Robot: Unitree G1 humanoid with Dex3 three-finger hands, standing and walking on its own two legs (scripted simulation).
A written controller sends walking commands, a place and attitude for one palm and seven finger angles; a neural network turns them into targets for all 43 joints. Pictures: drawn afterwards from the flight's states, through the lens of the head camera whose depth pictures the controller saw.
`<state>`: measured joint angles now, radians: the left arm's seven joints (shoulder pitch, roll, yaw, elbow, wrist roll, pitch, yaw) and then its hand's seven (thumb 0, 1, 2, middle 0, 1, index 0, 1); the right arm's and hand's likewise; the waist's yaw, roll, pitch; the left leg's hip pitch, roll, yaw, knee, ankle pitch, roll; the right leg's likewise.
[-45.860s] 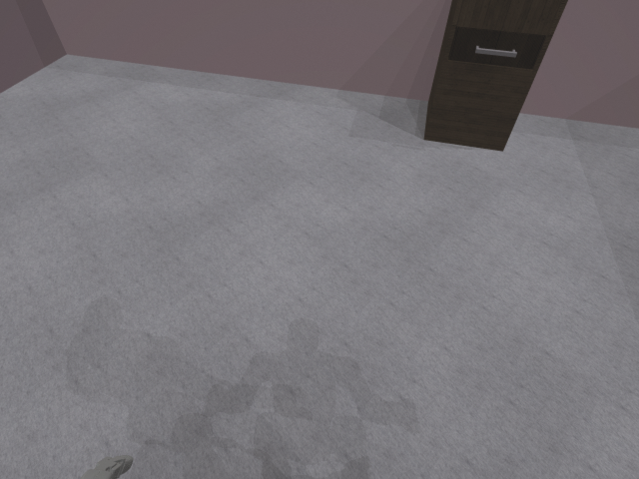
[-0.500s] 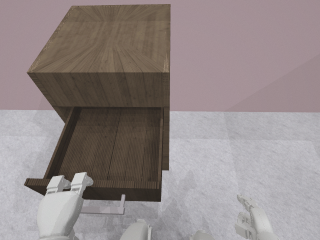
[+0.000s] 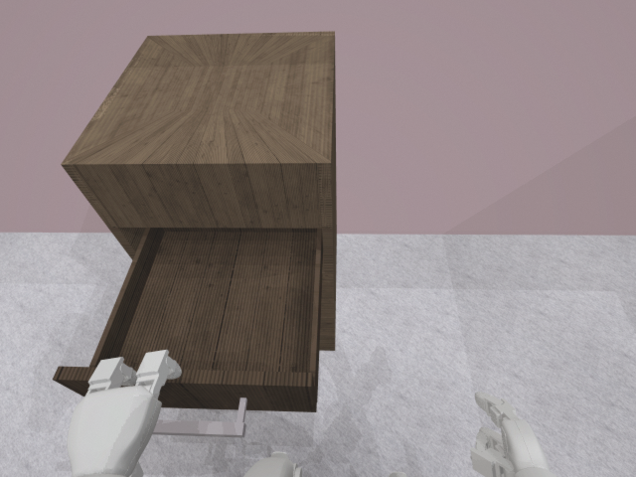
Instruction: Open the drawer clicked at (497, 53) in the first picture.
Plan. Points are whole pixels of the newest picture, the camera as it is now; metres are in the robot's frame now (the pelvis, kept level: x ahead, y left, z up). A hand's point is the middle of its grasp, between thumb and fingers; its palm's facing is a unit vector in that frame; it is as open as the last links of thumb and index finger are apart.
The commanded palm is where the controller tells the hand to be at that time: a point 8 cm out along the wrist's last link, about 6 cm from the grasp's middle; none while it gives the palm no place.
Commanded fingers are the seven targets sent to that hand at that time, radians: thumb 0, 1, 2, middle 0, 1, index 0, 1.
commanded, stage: draw the hand back to the body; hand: left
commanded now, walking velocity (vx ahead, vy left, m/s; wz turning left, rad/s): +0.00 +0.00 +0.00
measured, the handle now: (190, 415) +0.23 +0.24 -0.17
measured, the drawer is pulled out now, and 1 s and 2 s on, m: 0.29 0.29 0.29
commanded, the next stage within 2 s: step back with the hand held close in 1.60 s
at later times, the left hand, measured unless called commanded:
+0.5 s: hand (95, 413) +0.18 +0.25 +0.05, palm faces -0.03 -0.11 -0.99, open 13.8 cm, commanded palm +0.16 +0.26 +0.12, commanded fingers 0.00 -0.50 0.30 -0.30 -1.20 -0.30 -1.20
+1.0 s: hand (52, 336) +0.21 +0.24 +0.18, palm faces +0.34 -0.84 -0.43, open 12.1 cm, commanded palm +0.15 +0.28 +0.20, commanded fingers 0.00 0.23 0.62 -0.25 -0.73 -0.25 -0.73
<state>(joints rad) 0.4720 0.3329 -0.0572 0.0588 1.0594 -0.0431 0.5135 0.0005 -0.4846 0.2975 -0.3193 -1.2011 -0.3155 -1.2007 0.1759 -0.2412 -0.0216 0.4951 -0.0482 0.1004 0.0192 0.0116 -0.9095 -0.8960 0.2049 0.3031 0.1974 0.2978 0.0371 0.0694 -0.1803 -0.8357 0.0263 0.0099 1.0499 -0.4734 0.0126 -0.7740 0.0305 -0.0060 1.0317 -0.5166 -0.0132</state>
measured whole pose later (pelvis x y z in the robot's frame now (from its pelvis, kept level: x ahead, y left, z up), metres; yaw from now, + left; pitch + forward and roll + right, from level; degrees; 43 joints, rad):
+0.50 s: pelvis +0.01 +0.01 +0.03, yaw +0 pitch +9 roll -1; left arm 0.59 0.42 0.01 -0.16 0.96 -0.07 0.36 0.00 -0.48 0.30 -0.32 -1.20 -0.32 -1.20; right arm 0.19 -0.24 -0.01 0.51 -0.02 0.09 0.00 0.01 -0.91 -0.90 0.20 0.30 0.20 0.30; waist 0.05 0.08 -0.15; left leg -0.61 0.02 0.02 0.87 -0.42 0.02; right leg -0.55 0.02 0.01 0.84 -0.46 0.00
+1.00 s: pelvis +0.03 +0.01 +0.07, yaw +1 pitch -1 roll +0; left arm 0.60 0.33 0.19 -0.42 -0.04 -0.05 0.15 0.00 -0.08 0.47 -0.28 -0.94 -0.28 -0.94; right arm 0.22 -0.21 0.05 0.55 0.03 -0.12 -0.10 0.01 -0.91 -0.90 0.21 0.30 0.20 0.30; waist 0.03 0.08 -0.02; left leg -0.22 -0.01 0.01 0.55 -0.31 0.02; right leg -0.15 0.00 -0.01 0.51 -0.34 0.00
